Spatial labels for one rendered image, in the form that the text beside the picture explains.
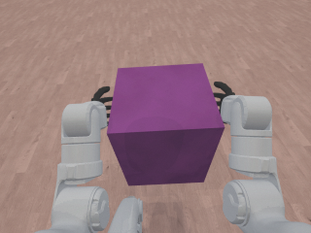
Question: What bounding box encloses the right robot hand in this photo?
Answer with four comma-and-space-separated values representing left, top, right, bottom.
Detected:
213, 82, 235, 124

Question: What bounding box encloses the left robot upper arm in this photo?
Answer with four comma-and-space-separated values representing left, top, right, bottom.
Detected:
34, 186, 110, 233

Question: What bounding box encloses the left robot shin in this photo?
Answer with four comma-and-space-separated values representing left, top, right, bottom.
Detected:
127, 196, 142, 233

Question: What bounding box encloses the carton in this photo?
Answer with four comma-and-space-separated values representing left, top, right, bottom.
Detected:
107, 63, 225, 186

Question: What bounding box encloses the left robot thigh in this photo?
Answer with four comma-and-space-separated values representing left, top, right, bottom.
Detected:
108, 197, 143, 233

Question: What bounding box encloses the robot right forearm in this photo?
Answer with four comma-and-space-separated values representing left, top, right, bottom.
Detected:
221, 95, 285, 210

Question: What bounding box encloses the right robot upper arm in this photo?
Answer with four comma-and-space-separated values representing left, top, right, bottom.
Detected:
223, 180, 311, 233

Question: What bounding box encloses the left robot hand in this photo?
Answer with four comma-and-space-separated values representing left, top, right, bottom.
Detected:
91, 86, 113, 126

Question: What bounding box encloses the robot left forearm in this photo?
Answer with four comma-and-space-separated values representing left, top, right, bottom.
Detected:
51, 101, 108, 223

